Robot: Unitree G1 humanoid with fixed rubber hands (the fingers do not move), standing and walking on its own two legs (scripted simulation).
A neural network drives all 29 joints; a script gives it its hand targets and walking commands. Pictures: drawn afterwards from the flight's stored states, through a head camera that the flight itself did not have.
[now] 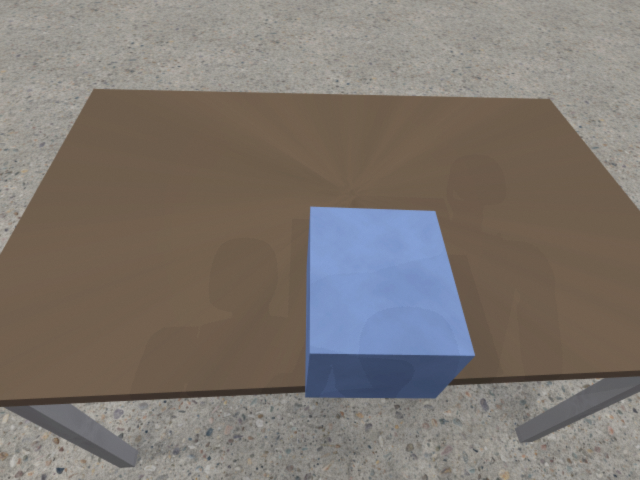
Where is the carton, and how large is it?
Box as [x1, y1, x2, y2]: [305, 207, 474, 397]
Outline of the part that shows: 310,207 306,277 305,397 435,397 474,356 435,212 421,210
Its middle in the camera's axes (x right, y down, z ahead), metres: +0.08 +0.08 +0.57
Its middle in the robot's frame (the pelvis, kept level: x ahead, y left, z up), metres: +0.36 -0.09 -0.02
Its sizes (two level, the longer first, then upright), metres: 0.228 0.189 0.154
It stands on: a table, 0.69 m high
